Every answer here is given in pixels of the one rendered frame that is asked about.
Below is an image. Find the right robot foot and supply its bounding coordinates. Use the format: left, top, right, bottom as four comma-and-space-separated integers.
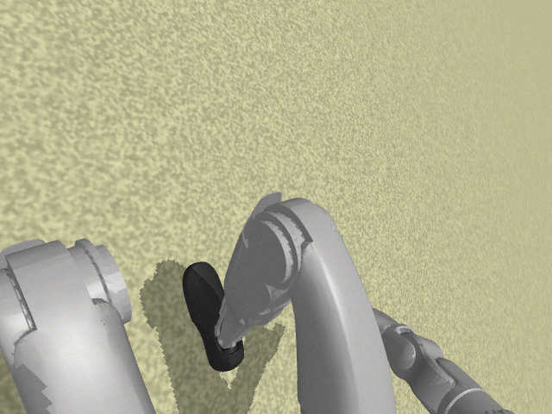
182, 261, 244, 372

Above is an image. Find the right robot arm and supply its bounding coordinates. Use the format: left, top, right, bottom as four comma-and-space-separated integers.
381, 323, 515, 414

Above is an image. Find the right robot hand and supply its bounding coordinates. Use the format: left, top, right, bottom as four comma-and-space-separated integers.
372, 307, 398, 335

